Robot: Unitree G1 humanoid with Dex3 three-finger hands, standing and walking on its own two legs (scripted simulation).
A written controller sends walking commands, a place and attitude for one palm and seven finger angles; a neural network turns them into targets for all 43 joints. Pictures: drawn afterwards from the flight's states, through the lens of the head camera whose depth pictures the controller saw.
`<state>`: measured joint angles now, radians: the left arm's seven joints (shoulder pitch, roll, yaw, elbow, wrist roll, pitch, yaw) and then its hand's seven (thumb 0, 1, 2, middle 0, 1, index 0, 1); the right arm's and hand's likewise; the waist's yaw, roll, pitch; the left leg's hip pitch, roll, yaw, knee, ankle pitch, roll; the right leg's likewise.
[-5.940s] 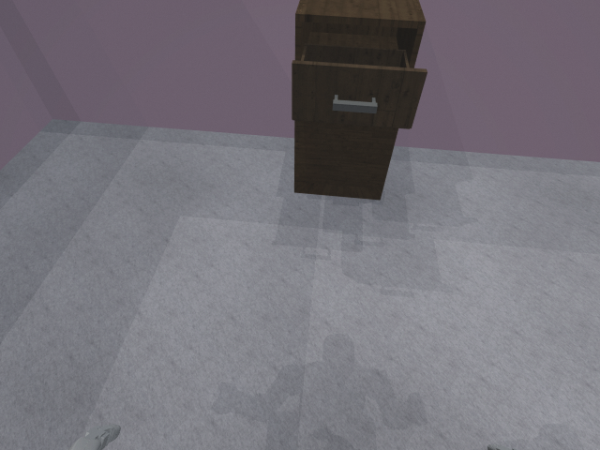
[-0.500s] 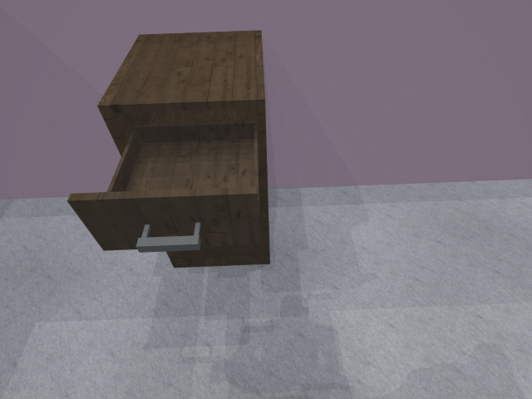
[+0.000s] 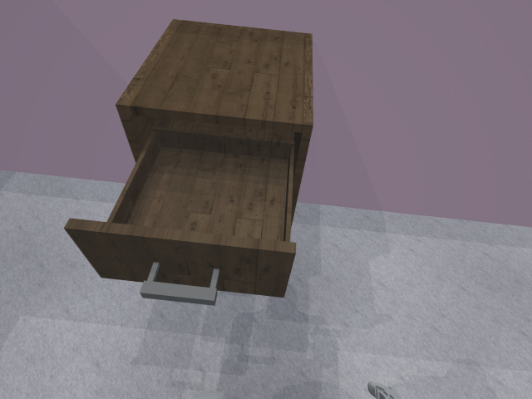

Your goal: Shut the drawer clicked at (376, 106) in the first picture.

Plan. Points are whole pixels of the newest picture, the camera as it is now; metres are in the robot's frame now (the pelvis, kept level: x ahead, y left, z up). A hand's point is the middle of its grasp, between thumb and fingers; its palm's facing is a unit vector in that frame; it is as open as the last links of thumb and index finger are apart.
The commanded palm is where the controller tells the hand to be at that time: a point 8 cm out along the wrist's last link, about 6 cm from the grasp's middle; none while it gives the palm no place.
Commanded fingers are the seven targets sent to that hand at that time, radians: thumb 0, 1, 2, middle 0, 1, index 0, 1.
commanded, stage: come to a stop and stand still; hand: left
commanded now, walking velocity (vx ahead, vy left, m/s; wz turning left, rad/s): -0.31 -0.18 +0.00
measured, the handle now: (182, 282) +0.30 +0.19 -0.07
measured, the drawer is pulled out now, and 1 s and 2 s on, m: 0.30 0.30 0.30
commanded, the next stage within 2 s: look again from close up in 1.68 s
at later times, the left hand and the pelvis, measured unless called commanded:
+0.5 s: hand out of the picture +0.03 +0.16 -0.16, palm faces -0.06 -0.95 -0.30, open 7.4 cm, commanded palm none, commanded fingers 0.00 0.90 0.90 -0.20 -0.30 -0.20 -0.30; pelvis -0.03 -0.04 -0.01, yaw +0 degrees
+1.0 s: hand out of the picture -0.01 +0.09 -0.16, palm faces +0.00 -0.98 -0.19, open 7.4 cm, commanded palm none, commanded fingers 0.00 0.90 0.90 -0.20 -0.30 -0.20 -0.30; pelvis -0.01 -0.07 +0.01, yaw +0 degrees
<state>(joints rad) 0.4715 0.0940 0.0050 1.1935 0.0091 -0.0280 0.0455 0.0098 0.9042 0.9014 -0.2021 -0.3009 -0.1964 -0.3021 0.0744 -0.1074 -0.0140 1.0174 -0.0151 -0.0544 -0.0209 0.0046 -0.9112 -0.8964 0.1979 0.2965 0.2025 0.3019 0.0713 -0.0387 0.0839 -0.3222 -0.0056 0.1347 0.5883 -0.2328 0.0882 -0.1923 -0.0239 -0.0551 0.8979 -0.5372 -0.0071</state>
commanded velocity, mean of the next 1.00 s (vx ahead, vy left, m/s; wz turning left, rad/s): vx -0.04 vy -0.03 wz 0.00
